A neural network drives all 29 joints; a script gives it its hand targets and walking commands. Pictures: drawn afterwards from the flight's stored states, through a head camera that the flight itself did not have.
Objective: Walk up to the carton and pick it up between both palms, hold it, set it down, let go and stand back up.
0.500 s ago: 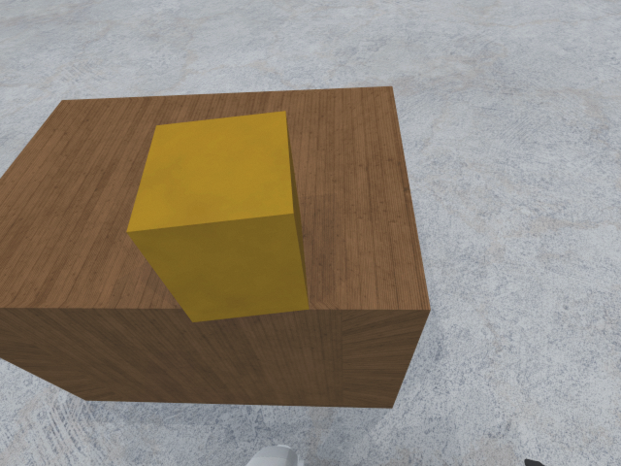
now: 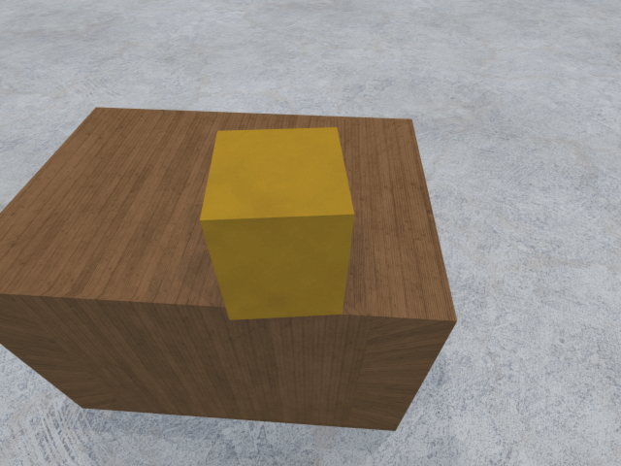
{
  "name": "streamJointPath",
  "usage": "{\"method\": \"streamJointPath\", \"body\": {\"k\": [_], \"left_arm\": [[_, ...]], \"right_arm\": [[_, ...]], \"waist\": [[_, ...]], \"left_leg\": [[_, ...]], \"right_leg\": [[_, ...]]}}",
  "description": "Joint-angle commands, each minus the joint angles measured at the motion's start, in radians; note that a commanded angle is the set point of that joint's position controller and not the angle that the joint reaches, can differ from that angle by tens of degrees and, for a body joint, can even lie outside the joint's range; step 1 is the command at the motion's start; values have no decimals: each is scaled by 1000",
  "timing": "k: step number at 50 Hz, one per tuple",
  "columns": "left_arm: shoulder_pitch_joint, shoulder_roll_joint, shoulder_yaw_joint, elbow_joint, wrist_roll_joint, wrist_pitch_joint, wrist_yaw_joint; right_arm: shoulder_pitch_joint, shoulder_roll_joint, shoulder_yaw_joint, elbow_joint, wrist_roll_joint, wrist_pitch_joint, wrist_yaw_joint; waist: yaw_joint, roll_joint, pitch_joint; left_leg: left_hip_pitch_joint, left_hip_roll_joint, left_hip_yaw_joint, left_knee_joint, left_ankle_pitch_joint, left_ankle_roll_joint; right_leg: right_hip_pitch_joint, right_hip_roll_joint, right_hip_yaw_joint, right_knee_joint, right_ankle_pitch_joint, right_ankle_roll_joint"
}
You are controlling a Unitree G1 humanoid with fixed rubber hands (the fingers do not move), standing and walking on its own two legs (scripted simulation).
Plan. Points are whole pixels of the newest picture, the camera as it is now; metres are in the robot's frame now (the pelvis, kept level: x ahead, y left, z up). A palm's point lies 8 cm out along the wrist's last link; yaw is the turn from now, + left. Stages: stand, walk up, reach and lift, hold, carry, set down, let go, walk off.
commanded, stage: walk up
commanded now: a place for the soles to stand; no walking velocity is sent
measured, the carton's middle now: (282, 225) +0.50 +0.06 +0.00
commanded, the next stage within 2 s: none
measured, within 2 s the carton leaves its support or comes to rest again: neither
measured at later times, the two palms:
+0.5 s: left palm out of the picture +0.04 +0.23 -0.13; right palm out of the picture +0.04 -0.26 -0.13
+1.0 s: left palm out of the picture +0.00 +0.23 -0.14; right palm out of the picture +0.02 -0.27 -0.13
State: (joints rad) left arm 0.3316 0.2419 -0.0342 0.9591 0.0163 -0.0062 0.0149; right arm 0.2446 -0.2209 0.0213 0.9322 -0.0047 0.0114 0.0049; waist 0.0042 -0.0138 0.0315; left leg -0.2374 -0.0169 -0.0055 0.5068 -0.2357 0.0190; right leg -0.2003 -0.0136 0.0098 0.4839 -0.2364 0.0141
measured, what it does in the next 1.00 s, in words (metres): stands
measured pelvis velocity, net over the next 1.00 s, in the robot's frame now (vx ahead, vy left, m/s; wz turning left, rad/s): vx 0.02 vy -0.02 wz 0.02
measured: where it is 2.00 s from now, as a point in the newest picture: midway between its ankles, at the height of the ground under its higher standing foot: outside the picture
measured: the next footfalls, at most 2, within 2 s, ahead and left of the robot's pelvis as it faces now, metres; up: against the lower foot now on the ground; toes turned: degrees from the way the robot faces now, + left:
none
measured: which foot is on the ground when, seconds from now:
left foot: down 0.00-1.00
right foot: down 0.00-1.00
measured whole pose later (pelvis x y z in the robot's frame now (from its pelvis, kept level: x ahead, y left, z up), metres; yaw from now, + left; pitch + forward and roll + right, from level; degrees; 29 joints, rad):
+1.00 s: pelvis +0.02 -0.02 +0.00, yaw +1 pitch -2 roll -1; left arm 0.32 0.24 -0.03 1.09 0.01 0.00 0.02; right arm 0.31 -0.23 0.05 1.09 -0.03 -0.01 -0.02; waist 0.00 0.00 0.02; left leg -0.21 0.02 -0.04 0.51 -0.30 0.01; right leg -0.15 0.02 -0.03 0.44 -0.27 -0.03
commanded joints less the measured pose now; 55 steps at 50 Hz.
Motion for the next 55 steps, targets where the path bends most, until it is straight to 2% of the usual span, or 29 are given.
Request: {"method": "streamJointPath", "body": {"k": [1,3,4,5,6,9,10,16,18,21,23,26,27,29,32,34,38,40,42,43,45,46,47,48,49,50,52,54,55], "left_arm": [[5,122,15,-13,-11,-17,-2],[14,119,10,5,-5,-22,-1],[28,115,5,11,-10,-24,-1],[27,117,9,12,-11,-27,-2],[33,106,8,26,-10,-27,-2],[36,106,7,36,-8,-24,1],[30,117,8,36,-8,-24,1],[16,122,12,52,-10,-17,5],[17,124,10,60,-12,-18,6],[11,111,10,71,-9,-15,5],[4,122,9,71,-14,-12,8],[-1,124,10,78,-13,-12,9],[-8,133,14,80,-12,-10,10],[-4,123,11,85,-11,-12,9],[-14,116,13,85,-14,-10,9],[-7,112,11,93,-14,-9,9],[-8,116,13,107,-14,-6,9],[-4,119,12,106,-15,-5,9],[-5,121,14,108,-13,-8,9],[-3,118,11,113,-12,-9,9],[3,109,9,118,-15,-7,9],[55,120,22,119,-2,-8,6],[64,143,28,124,2,-2,6],[65,155,31,119,2,5,8],[61,155,34,113,1,9,7],[48,164,40,107,1,14,9],[37,166,39,102,4,13,11],[23,156,36,99,3,11,9],[7,131,33,94,3,9,8]], "right_arm": [[34,-128,-13,-12,-6,-23,-9],[46,-132,-12,6,-4,-31,-14],[51,-135,-10,11,-5,-35,-15],[41,-127,-8,18,-7,-37,-17],[42,-135,-9,24,-6,-36,-17],[47,-133,-2,34,-5,-37,-21],[52,-126,3,45,-4,-37,-22],[53,-127,9,71,-6,-38,-27],[66,-118,13,80,-6,-38,-28],[65,-110,19,94,-7,-34,-29],[67,-118,19,97,-8,-33,-30],[76,-121,16,108,-8,-32,-31],[69,-121,18,112,-10,-33,-32],[73,-122,18,116,-8,-33,-33],[69,-124,20,127,-10,-32,-35],[71,-119,21,131,-9,-32,-35],[74,-104,26,132,-8,-32,-34],[72,-112,21,142,-11,-31,-34],[69,-113,22,144,-8,-32,-35],[73,-114,21,146,-9,-31,-34],[81,-113,22,149,-7,-30,-34],[105,-123,10,143,-33,-30,-26],[104,-112,13,136,-29,-27,-24],[110,-99,15,125,-30,-25,-21],[99,-83,19,116,-36,-23,-22],[103,-77,21,113,-35,-26,-22],[118,-76,17,98,-40,-37,-23],[172,-84,12,102,-35,-47,-26],[207,-98,5,103,-35,-53,-29]], "waist": [[-19,-7,69],[-18,-17,51],[-6,4,42],[-10,27,35],[-3,18,33],[2,1,14],[-8,13,18],[5,24,9],[-5,32,7],[7,16,15],[-2,3,19],[-7,4,14],[-5,24,15],[0,10,17],[-2,25,25],[0,5,24],[-2,8,39],[-3,40,32],[1,16,53],[-4,39,41],[-10,13,51],[1,0,28],[1,-23,68],[-5,-62,104],[7,-60,131],[7,-61,159],[4,-45,152],[-23,-31,111],[-40,5,107]], "left_leg": [[34,96,-133,-147,-92,33],[41,103,-131,-147,-15,44],[41,104,-131,-148,2,39],[34,107,-121,-144,16,42],[23,107,-132,-151,26,40],[33,105,-122,-141,59,38],[34,103,-105,-141,67,33],[30,107,-107,-124,127,28],[32,110,-102,-117,161,25],[29,106,-102,-109,151,20],[15,108,-100,-115,139,19],[33,108,-91,-105,145,15],[21,107,-91,-106,145,18],[25,108,-98,-102,160,15],[8,109,-98,-123,132,17],[19,109,-95,-119,135,16],[13,108,-95,-124,105,13],[18,107,-99,-126,89,13],[14,109,-106,-126,100,14],[22,108,-99,-131,89,14],[23,107,-101,-136,67,15],[0,71,-75,-93,-130,26],[-65,55,-72,-66,-212,28],[-109,39,-45,-32,-227,23],[-114,26,-21,0,-213,19],[-121,23,-15,12,-192,14],[-96,28,-23,19,-128,15],[-13,42,-50,-35,-84,20],[26,65,-86,-66,-59,27]], "right_leg": [[-110,-72,113,-168,-181,-46],[-82,-75,100,-151,-84,-49],[-66,-70,94,-132,-49,-48],[-52,-71,91,-131,-39,-49],[-29,-71,83,-124,-18,-49],[-19,-74,80,-121,16,-49],[-22,-78,87,-123,21,-50],[5,-76,77,-118,72,-53],[12,-81,75,-122,112,-52],[19,-79,67,-126,112,-56],[32,-78,67,-127,120,-50],[25,-86,71,-132,131,-59],[39,-83,69,-128,134,-57],[32,-83,67,-132,138,-54],[43,-80,69,-134,103,-59],[39,-79,71,-136,103,-59],[26,-81,69,-139,51,-56],[20,-78,70,-147,30,-57],[6,-71,63,-148,33,-52],[13,-75,70,-147,32,-57],[1,-75,66,-153,2,-56],[28,-65,81,-167,-211,-64],[25,-79,108,-194,-329,-78],[9,-105,147,-227,-404,-89],[-22,-142,190,-254,-449,-106],[-39,-161,196,-270,-456,-121],[-46,-167,187,-253,-383,-132],[-54,-130,121,-179,-291,-121],[-83,-90,74,-117,-243,-106]]}}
